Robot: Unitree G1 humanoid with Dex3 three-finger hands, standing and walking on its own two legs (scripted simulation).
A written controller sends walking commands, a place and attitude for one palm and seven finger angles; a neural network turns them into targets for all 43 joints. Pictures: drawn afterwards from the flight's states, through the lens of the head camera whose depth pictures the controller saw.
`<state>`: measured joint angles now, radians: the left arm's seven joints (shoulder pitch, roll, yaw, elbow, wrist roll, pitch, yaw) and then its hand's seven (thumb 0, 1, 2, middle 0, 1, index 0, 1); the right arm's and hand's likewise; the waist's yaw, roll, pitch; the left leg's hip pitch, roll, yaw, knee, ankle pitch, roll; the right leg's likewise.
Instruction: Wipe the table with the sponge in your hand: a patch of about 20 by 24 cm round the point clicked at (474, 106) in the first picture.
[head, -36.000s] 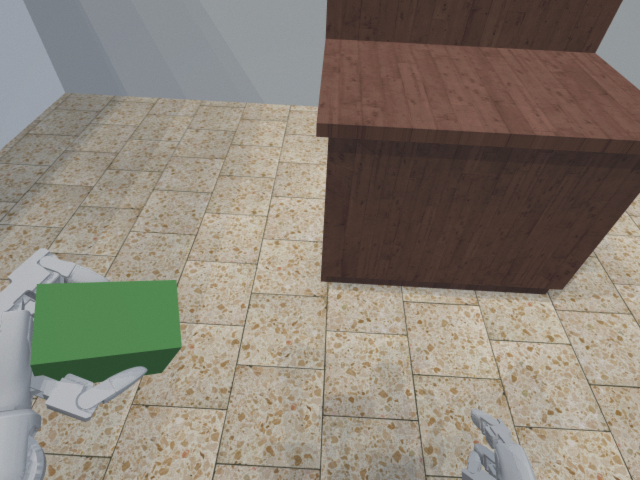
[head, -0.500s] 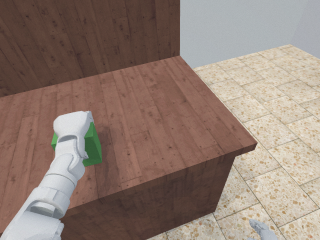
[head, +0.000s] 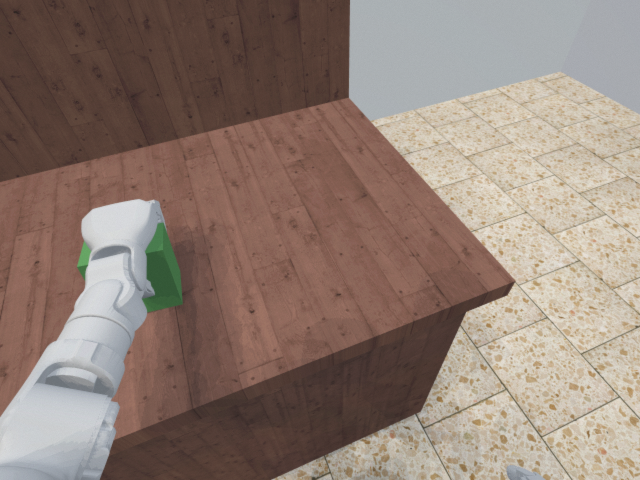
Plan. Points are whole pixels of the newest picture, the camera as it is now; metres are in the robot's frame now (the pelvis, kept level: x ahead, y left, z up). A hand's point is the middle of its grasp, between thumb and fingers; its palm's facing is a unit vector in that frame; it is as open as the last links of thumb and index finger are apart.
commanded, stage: wipe forward along the middle lane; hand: left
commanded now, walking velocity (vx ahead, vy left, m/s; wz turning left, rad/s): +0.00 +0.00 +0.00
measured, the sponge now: (139, 280) +0.38 +0.29 +0.02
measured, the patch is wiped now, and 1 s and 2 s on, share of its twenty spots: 1.00 1.00 1.00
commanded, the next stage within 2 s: slide back across to the first lane in 0.30 s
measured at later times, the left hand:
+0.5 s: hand (132, 231) +0.44 +0.30 +0.07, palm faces -0.10 +0.01 -0.99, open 10.6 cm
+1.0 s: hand (79, 242) +0.41 +0.37 +0.08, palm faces -0.15 -0.01 -0.99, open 10.6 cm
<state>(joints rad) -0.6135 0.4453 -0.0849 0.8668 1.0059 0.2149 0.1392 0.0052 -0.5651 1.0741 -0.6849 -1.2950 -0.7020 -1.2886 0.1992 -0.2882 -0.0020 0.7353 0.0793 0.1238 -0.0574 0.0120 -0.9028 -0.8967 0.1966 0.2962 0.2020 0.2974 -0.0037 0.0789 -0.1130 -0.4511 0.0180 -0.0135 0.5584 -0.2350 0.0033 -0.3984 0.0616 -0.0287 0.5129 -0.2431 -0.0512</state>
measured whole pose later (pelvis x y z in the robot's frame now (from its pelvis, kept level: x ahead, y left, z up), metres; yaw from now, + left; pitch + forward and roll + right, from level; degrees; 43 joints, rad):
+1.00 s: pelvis +0.03 +0.03 +0.01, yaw +0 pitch +8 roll -2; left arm -0.60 0.58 0.00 0.84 1.02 0.13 0.04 0.01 -0.55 1.07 -0.66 -1.32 -0.68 -1.31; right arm 0.20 -0.29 -0.01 0.70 0.07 0.14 -0.05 0.01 -0.90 -0.90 0.20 0.30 0.20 0.30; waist 0.00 0.06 -0.10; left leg -0.40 -0.01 -0.01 0.52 -0.26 0.04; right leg -0.32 0.03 -0.02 0.43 -0.25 -0.01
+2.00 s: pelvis +0.02 +0.03 +0.01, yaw +1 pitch +4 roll -1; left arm -0.23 0.48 -0.03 0.42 0.98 0.24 0.10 0.00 -0.52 1.07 -0.63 -1.35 -0.64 -1.35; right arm 0.12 -0.27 0.02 0.67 0.07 0.13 -0.03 0.01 -0.90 -0.90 0.20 0.30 0.20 0.30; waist 0.06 0.09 -0.09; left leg -0.32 -0.02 -0.01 0.51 -0.25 0.04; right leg -0.25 0.03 -0.03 0.43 -0.24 -0.02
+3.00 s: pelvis +0.01 +0.02 +0.01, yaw +0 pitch -1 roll -1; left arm 0.16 0.41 -0.08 -0.04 0.96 0.35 0.11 0.00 -0.52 1.06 -0.62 -1.35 -0.64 -1.34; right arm 0.05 -0.26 0.03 0.67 0.06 0.09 -0.02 0.01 -0.90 -0.90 0.20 0.30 0.20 0.30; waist 0.11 0.10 -0.06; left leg -0.23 -0.02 0.00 0.50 -0.25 0.03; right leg -0.18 0.03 -0.01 0.45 -0.26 -0.02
